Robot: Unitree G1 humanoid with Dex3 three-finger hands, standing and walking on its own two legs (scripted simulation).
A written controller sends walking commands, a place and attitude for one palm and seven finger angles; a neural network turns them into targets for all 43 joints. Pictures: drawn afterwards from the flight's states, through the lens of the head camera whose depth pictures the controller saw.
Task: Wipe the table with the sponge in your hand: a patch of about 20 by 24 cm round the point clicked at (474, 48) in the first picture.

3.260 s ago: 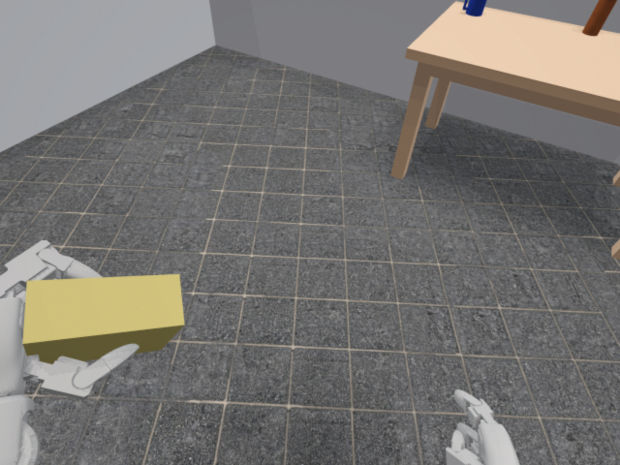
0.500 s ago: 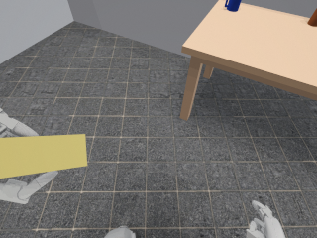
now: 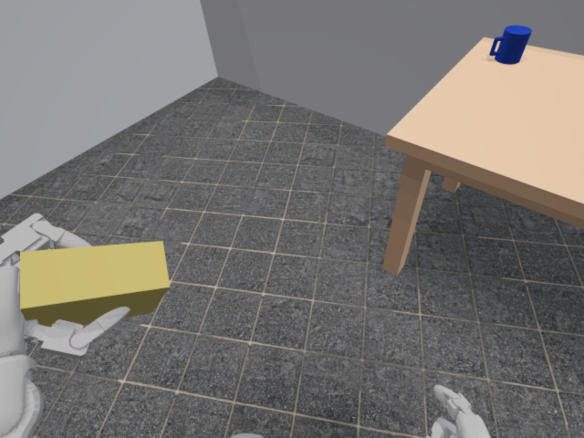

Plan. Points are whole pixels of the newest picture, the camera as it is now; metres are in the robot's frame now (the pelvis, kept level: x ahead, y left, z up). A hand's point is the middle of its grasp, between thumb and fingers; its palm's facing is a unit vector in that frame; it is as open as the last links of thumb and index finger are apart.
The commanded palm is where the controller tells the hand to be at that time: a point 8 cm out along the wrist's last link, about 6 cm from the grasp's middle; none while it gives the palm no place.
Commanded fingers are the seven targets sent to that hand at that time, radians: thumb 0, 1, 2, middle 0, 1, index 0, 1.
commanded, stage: walk to a spot facing it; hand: left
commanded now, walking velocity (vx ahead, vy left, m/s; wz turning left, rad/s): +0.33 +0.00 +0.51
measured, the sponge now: (118, 285) +0.23 +0.21 +0.16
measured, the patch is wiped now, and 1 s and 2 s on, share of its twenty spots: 0.00 0.00 0.00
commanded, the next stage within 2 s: turn to face it in 0.38 s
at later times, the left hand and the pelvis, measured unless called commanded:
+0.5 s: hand (84, 208) +0.32 +0.28 +0.18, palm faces +0.53 -0.71 -0.46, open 9.5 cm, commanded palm +0.23 +0.31 +0.19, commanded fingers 0.00 0.10 1.30 -1.20 -1.60 -1.20 -1.60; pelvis +0.13 +0.01 -0.01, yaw +12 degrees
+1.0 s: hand (194, 165) +0.40 +0.17 +0.18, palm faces +0.40 -0.82 -0.40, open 9.5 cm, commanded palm +0.33 +0.23 +0.19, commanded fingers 0.00 0.10 1.30 -1.20 -1.60 -1.20 -1.60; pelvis +0.19 -0.06 +0.01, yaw +4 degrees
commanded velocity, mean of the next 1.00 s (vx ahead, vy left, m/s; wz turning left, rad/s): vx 0.11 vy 0.00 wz -0.06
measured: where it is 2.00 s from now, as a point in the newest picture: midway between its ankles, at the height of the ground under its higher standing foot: outside the picture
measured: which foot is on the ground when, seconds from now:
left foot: up 0.00-0.38, down 0.40-0.78, up 0.80-1.00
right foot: down 0.00-0.40, up 0.42-0.76, down 0.78-1.00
